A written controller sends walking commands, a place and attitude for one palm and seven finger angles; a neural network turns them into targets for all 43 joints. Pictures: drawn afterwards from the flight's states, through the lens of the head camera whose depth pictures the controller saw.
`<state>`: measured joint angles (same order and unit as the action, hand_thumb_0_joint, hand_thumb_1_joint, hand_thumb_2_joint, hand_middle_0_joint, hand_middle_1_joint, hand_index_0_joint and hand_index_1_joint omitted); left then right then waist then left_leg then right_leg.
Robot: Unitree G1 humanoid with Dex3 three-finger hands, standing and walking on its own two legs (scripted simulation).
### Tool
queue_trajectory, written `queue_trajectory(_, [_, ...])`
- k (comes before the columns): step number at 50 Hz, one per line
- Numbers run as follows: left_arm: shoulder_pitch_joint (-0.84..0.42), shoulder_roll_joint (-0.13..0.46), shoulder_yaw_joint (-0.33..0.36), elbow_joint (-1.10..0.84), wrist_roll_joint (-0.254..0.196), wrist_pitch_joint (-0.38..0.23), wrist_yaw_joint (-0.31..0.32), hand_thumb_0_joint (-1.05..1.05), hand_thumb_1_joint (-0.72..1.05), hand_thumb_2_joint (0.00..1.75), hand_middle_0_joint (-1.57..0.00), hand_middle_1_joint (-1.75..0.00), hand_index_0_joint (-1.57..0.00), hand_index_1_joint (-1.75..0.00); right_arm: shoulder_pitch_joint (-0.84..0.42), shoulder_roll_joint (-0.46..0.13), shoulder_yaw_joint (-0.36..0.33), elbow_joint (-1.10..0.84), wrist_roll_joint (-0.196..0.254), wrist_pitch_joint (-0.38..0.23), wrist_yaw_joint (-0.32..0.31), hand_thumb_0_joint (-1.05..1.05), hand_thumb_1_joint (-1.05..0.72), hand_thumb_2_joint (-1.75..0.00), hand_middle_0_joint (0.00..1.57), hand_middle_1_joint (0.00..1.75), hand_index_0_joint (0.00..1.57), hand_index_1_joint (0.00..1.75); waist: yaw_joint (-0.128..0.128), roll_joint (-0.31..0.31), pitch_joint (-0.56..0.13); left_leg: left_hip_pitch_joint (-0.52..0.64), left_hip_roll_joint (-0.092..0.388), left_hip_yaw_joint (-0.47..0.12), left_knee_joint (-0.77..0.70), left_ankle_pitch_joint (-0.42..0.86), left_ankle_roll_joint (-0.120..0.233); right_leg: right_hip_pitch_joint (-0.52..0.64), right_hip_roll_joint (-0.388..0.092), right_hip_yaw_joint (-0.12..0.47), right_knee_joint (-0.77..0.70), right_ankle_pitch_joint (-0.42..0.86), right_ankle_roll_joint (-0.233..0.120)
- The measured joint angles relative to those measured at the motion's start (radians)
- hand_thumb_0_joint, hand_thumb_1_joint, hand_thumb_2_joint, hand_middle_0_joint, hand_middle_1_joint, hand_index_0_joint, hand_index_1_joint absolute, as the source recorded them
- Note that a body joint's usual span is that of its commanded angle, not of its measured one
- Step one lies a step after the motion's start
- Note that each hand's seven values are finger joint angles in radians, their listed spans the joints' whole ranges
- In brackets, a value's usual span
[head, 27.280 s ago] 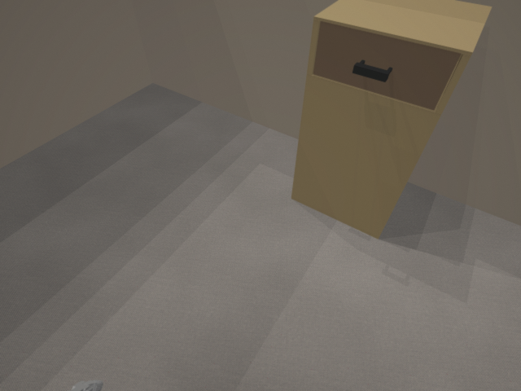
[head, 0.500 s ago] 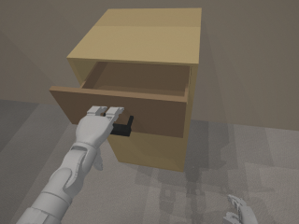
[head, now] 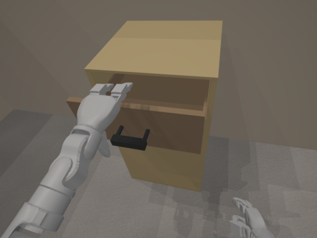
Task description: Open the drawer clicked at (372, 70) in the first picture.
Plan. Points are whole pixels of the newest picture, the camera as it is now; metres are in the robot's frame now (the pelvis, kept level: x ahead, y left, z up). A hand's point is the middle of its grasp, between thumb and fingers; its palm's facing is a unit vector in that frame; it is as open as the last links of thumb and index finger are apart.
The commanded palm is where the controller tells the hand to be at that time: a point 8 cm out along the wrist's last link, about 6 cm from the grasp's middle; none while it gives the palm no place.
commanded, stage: lift the hand off the handle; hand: left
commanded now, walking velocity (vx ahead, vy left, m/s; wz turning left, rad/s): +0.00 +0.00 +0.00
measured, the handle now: (131, 136) +0.40 +0.14 +0.02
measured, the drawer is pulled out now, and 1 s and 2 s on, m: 0.16 0.16 0.16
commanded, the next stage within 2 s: draw the hand back to the body in 0.24 s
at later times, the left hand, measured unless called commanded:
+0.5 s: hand (103, 122) +0.33 +0.17 +0.15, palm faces +0.11 -0.08 -0.99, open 16.2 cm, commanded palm +0.28 +0.18 +0.21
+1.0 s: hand (75, 147) +0.25 +0.21 +0.16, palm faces +0.12 -0.42 -0.90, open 16.2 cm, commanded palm +0.21 +0.23 +0.21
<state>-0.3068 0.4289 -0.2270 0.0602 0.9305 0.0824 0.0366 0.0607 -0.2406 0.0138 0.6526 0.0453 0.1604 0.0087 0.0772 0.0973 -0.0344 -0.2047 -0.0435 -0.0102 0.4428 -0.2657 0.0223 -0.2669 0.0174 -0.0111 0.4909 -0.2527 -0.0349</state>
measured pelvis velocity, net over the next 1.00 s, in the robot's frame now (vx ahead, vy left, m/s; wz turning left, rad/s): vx -0.01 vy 0.00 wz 0.01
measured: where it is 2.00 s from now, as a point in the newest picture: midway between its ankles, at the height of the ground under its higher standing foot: outside the picture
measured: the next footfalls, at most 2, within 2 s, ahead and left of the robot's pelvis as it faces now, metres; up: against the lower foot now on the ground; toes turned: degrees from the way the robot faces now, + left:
none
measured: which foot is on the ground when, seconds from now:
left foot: down 0.00-1.00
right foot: down 0.00-1.00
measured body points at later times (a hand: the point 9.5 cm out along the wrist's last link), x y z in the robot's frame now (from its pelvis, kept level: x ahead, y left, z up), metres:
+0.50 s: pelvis +0.00 +0.00 +0.00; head +0.01 -0.04 +0.45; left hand +0.32 +0.17 +0.21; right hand +0.20 -0.20 -0.11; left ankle -0.02 +0.11 -0.74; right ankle +0.00 -0.09 -0.74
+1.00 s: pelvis -0.01 +0.00 +0.00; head +0.00 -0.04 +0.45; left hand +0.24 +0.23 +0.21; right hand +0.22 -0.20 -0.10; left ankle -0.02 +0.11 -0.74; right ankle +0.00 -0.09 -0.74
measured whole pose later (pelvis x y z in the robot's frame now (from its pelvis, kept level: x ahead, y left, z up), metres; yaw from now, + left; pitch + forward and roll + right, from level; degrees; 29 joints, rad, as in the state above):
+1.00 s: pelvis -0.01 +0.00 +0.00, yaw +1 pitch -1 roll +0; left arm 0.09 0.52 0.06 -0.32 0.49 -0.01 -0.07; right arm 0.07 -0.26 0.03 0.57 0.04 0.13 0.01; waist 0.08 0.11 0.01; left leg -0.18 -0.04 -0.02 0.47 -0.27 0.03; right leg -0.22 0.02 -0.03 0.48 -0.25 -0.03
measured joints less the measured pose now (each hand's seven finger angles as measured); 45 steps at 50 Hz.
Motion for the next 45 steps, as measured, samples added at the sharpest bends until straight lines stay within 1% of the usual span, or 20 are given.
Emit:
queue_trajectory(3, [-0.015, 0.013, 0.016, -0.02, -0.008, 0.046, -0.059, -0.01, -0.49, 0.3, -0.22, -0.33, -0.19, -0.31, -0.007, -0.005, 0.009, -0.017, 0.002, 0.021, 0.012, 0.01, -0.9, -0.9, 0.2, 0.3, 0.2, 0.3, -0.009, 0.002, -0.001, 0.011, 0.001, 0.005, -0.011, 0.004, 0.001, 0.009, 0.002, 0.005, -0.01, 0.006, 0.001])
queue_trajectory(5, [-0.008, 0.021, 0.024, -0.048, -0.022, 0.059, -0.097, -0.01, -0.49, 0.3, -0.2, -0.32, -0.18, -0.31, -0.006, -0.01, 0.011, -0.032, 0.002, 0.031, 0.018, 0.01, -0.9, -0.9, 0.2, 0.3, 0.2, 0.3, -0.015, 0.005, -0.001, 0.018, 0.001, 0.006, -0.016, 0.005, 0.002, 0.015, 0.001, 0.007, -0.014, 0.007, 0.002])
queue_trajectory(8, [0.016, 0.036, 0.034, -0.102, -0.039, 0.052, -0.142, -0.01, -0.49, 0.3, -0.19, -0.31, -0.17, -0.31, -0.002, -0.018, 0.013, -0.048, 0.001, 0.039, 0.025, 0.01, -0.9, -0.9, 0.2, 0.3, 0.2, 0.3, -0.017, 0.008, 0.0, 0.025, 0.001, 0.009, -0.017, 0.003, 0.004, 0.022, 0.002, 0.01, -0.017, 0.006, 0.003])
queue_trajectory(10, [0.024, 0.04, 0.032, -0.124, -0.044, 0.041, -0.153, -0.01, -0.49, 0.3, -0.18, -0.31, -0.17, -0.31, 0.003, -0.023, 0.01, -0.052, 0.0, 0.04, 0.028, 0.01, -0.9, -0.9, 0.2, 0.3, 0.19, 0.3, -0.015, 0.008, 0.001, 0.026, 0.0, 0.008, -0.015, 0.001, 0.005, 0.024, 0.001, 0.009, -0.016, 0.005, 0.004])
queue_trajectory(12, [0.031, 0.035, 0.03, -0.136, -0.051, 0.03, -0.157, -0.01, -0.49, 0.3, -0.18, -0.31, -0.17, -0.31, 0.006, -0.027, 0.008, -0.052, 0.002, 0.041, 0.031, 0.01, -0.9, -0.9, 0.19, 0.3, 0.19, 0.3, -0.012, 0.007, 0.004, 0.023, -0.001, 0.007, -0.011, 0.001, 0.005, 0.022, 0.0, 0.007, -0.014, 0.004, 0.005])
queue_trajectory(14, [0.033, 0.031, 0.024, -0.143, -0.048, 0.021, -0.155, -0.01, -0.49, 0.3, -0.18, -0.31, -0.17, -0.31, 0.01, -0.029, 0.006, -0.05, 0.0, 0.037, 0.036, 0.01, -0.9, -0.9, 0.19, 0.3, 0.19, 0.3, -0.007, 0.005, 0.007, 0.018, -0.001, 0.006, -0.008, 0.0, 0.006, 0.018, -0.001, 0.006, -0.011, 0.004, 0.005])
queue_trajectory(20, [0.039, 0.032, 0.02, -0.145, -0.039, 0.005, -0.124, -0.01, -0.49, 0.3, -0.18, -0.31, -0.17, -0.31, 0.018, -0.02, 0.006, -0.036, -0.002, 0.032, 0.043, 0.01, -0.9, -0.9, 0.19, 0.3, 0.19, 0.3, -0.001, 0.003, 0.007, 0.003, -0.002, 0.005, 0.001, -0.001, 0.006, 0.005, -0.002, 0.005, -0.006, 0.004, 0.005])
queue_trajectory(24, [0.066, 0.045, 0.049, -0.165, -0.045, 0.016, -0.119, 0.0, -0.49, 0.3, -0.18, -0.31, -0.17, -0.31, 0.021, -0.012, 0.01, -0.038, -0.002, 0.034, 0.049, 0.01, -0.9, -0.9, 0.19, 0.3, 0.19, 0.3, -0.005, 0.008, 0.007, 0.004, 0.0, 0.009, 0.0, -0.001, 0.006, 0.004, 0.0, 0.009, -0.006, 0.006, 0.005])
queue_trajectory(30, [0.162, 0.068, 0.109, -0.241, -0.067, 0.02, -0.135, -0.01, -0.49, 0.3, -0.18, -0.31, -0.17, -0.31, 0.023, -0.012, 0.016, -0.051, -0.003, 0.043, 0.054, 0.01, -0.9, -0.9, 0.19, 0.3, 0.19, 0.3, -0.007, 0.016, 0.007, 0.012, 0.001, 0.013, -0.001, -0.003, 0.006, 0.009, 0.001, 0.013, -0.004, 0.003, 0.006])
queue_trajectory(37, [0.277, 0.1, 0.156, -0.326, -0.093, -0.012, -0.145, -0.01, -0.49, 0.3, -0.18, -0.31, -0.17, -0.31, 0.02, -0.026, 0.01, -0.063, -0.008, 0.033, 0.044, 0.01, -0.9, -0.9, 0.19, 0.3, 0.19, 0.3, 0.007, 0.016, 0.017, 0.009, 0.001, 0.005, 0.014, -0.007, 0.006, 0.014, 0.001, 0.004, 0.001, 0.001, 0.005])
queue_trajectory(42, [0.331, 0.116, 0.18, -0.367, -0.102, -0.047, -0.129, -0.01, -0.49, 0.3, -0.18, -0.31, -0.17, -0.31, 0.012, -0.031, 0.007, -0.065, -0.012, 0.019, 0.035, 0.01, -0.9, -0.9, 0.19, 0.3, 0.19, 0.3, 0.017, 0.014, 0.021, 0.005, 0.0, -0.003, 0.023, -0.007, 0.005, 0.016, 0.0, -0.005, 0.003, 0.002, 0.005])
queue_trajectory(45, [0.356, 0.13, 0.202, -0.38, -0.106, -0.056, -0.122, -0.01, -0.49, 0.3, -0.18, -0.31, -0.17, -0.31, 0.008, -0.029, 0.009, -0.068, -0.015, 0.015, 0.031, 0.01, -0.9, -0.9, 0.19, 0.3, 0.19, 0.3, 0.019, 0.013, 0.02, 0.004, 0.0, -0.005, 0.026, -0.007, 0.004, 0.017, 0.0, -0.007, 0.003, 0.003, 0.005])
